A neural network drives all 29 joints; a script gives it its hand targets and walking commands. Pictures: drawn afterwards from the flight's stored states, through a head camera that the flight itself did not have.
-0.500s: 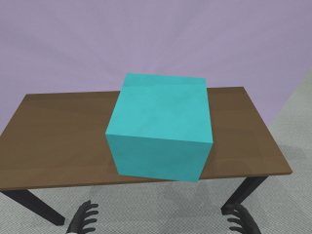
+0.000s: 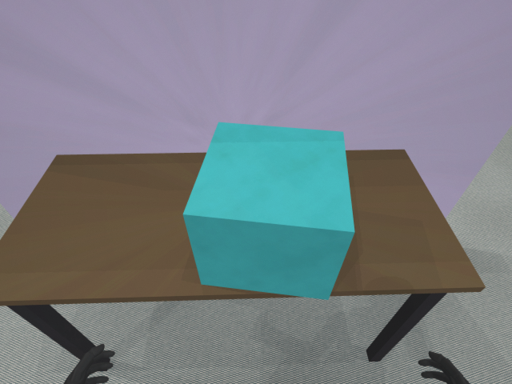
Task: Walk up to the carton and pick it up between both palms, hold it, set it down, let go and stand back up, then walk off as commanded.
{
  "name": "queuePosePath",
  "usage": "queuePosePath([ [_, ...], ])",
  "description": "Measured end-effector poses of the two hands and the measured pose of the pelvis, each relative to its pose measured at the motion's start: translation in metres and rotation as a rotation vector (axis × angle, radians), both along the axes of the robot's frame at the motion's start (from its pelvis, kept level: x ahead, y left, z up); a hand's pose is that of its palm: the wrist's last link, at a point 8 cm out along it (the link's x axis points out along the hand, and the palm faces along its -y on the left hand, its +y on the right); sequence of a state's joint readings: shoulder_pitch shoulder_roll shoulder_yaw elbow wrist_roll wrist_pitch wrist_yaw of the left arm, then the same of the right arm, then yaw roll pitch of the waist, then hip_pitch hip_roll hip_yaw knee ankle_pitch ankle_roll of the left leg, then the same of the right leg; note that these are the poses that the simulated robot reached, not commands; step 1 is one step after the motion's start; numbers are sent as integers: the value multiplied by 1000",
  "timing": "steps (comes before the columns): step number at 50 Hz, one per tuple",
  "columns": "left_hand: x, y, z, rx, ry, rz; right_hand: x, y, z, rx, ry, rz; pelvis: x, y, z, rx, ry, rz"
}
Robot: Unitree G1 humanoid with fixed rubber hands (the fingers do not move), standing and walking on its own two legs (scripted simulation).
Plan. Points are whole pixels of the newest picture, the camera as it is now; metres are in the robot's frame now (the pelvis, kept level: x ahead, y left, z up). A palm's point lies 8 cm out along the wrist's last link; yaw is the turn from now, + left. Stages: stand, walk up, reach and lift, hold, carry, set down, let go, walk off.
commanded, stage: stand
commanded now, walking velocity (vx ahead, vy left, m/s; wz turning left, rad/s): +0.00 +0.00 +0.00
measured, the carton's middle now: (271, 208) +0.48 -0.02 -0.02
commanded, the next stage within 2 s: walk off in 0.16 s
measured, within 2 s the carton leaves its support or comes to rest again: neither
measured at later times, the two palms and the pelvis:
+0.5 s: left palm out of the picture +0.09 +0.33 -0.09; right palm out of the picture +0.07 -0.32 -0.10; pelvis -0.04 +0.01 -0.01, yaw +0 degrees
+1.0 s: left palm out of the picture -0.02 +0.34 -0.09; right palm out of the picture +0.00 -0.32 -0.10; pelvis -0.15 +0.01 -0.02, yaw +2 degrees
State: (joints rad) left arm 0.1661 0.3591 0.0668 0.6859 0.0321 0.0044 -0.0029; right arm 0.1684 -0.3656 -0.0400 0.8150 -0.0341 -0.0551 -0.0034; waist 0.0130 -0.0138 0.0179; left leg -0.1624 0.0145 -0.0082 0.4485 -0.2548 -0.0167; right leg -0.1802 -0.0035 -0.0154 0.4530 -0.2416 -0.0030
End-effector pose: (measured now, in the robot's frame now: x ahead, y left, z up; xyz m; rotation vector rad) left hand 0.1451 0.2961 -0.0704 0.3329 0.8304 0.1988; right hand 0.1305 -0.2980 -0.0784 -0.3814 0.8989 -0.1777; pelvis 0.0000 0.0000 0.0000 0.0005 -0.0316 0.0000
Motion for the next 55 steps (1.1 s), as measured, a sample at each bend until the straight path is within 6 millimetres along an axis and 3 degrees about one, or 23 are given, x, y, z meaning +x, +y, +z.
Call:
queuePosePath([
  [6, -18, 18, -2, 32, 58, -2, -13, -10, -1, -24, 49, 4, -4, 4, 0, -2, 6, 2],
  [19, -47, 24, -16, 22, 177, 22, -38, -2, -14, -2, 142, -5, -12, 9, 2, -1, 6, 8],
  [27, -66, 37, -20, 92, 211, 47, -64, -25, -28, -30, 165, -47, -44, 1, -13, 0, -1, 13],
  [33, -110, 26, -22, 142, 244, 50, -60, -51, -41, -58, 115, -15, -64, -16, -29, 10, 4, -7],
  [37, -136, 17, -17, 140, 255, 60, -68, -46, -37, -38, 117, -20, -78, -18, -21, 27, -10, -12],
  [41, -139, 17, -10, 137, 191, 57, -81, -39, -27, -42, 117, 9, -94, -15, -14, 44, 2, -5],
  [48, -156, 37, -12, 119, 114, 39, -115, -23, -18, -76, 118, 42, -134, 3, -17, 31, 6, 30],
  [51, -173, 53, -28, 93, 112, 54, -146, -14, -19, -100, 132, 33, -153, 15, -26, 30, 0, 35],
  [55, -204, 54, -35, 55, 167, 78, -193, -4, -9, -105, 163, 9, -173, 21, -17, -11, -10, 19],
])
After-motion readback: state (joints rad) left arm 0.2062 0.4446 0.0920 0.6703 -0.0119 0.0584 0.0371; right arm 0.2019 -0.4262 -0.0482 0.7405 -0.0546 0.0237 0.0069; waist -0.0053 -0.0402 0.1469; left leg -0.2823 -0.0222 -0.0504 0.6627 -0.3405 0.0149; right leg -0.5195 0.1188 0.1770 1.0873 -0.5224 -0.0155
